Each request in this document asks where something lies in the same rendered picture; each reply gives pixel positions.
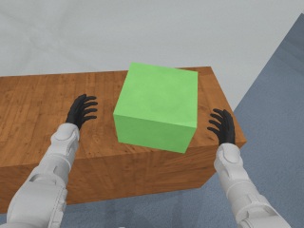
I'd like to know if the robot right forearm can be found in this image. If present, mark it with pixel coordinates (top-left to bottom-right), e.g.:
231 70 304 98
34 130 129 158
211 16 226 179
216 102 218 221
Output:
214 142 292 228

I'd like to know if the carton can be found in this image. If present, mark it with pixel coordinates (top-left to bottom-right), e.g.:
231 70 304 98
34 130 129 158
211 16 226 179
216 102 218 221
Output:
113 62 198 154

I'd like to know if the pedestal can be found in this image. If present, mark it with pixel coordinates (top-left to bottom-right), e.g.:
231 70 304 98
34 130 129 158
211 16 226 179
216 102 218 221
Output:
0 66 247 214

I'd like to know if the right robot upper arm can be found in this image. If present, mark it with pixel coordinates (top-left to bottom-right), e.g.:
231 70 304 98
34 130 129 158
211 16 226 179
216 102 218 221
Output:
237 216 290 228

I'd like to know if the right robot hand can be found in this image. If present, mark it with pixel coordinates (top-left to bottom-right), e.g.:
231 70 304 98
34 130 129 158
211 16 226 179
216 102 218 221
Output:
207 108 236 145

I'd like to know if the robot left forearm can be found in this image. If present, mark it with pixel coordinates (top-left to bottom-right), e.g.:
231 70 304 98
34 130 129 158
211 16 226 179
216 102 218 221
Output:
7 123 80 223

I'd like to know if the left robot upper arm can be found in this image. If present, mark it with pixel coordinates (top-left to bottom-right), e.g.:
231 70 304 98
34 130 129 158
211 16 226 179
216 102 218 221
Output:
0 181 68 228

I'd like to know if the left robot hand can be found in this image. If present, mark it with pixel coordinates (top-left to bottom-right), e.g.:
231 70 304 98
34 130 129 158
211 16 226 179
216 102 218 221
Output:
66 94 98 130

